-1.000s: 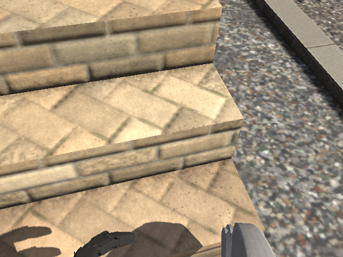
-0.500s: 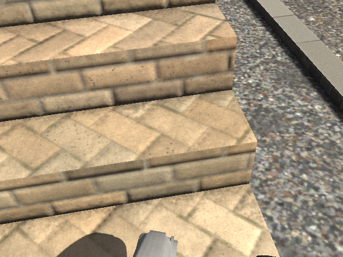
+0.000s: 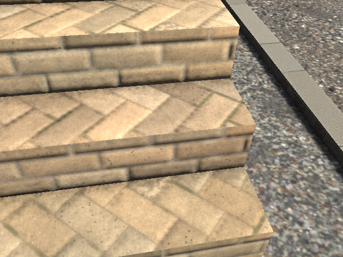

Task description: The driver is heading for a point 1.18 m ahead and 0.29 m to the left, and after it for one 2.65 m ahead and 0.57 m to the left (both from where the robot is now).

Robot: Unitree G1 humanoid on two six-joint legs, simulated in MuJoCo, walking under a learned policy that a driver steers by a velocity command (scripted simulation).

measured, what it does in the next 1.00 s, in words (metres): climbs, turning left: right foot 0.24 m higher, then right foot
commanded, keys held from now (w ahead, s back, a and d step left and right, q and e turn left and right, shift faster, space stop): w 0.42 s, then w+q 0.58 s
